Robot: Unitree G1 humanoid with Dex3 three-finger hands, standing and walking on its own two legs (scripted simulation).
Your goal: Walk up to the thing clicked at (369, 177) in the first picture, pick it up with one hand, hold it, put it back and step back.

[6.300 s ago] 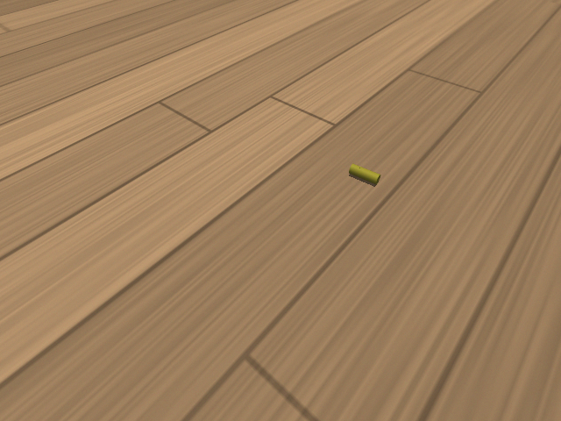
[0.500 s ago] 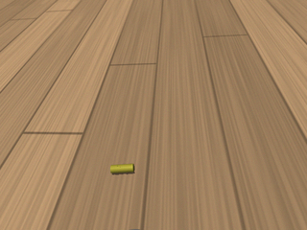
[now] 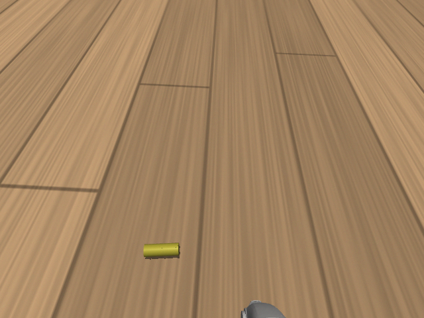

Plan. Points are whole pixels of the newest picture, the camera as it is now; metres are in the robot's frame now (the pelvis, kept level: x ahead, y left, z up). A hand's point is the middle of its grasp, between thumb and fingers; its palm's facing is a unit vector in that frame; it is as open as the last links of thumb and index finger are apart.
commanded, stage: walk up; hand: left
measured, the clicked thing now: (161, 249) +0.50 +0.21 -0.73
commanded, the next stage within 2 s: stand in 1.18 s
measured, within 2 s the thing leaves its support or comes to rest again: neither
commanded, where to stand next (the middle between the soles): +0.10 -0.03 m, yaw +1 degrees
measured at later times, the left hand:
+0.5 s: hand out of the picture +0.14 +0.23 -0.13, palm faces -0.02 -0.95 -0.32, open 7.4 cm
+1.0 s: hand out of the picture +0.10 +0.23 -0.13, palm faces +0.01 -0.95 -0.31, open 7.4 cm
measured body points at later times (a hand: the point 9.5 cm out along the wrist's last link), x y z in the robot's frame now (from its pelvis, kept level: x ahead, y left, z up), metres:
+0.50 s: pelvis +0.02 -0.01 +0.02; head +0.04 -0.01 +0.46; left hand +0.14 +0.28 -0.11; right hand +0.11 -0.32 -0.11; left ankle +0.04 +0.11 -0.72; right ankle +0.06 -0.13 -0.72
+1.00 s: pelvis +0.03 -0.02 +0.02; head +0.04 -0.02 +0.47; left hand +0.10 +0.28 -0.11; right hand +0.10 -0.32 -0.11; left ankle +0.04 +0.11 -0.72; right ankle +0.06 -0.13 -0.72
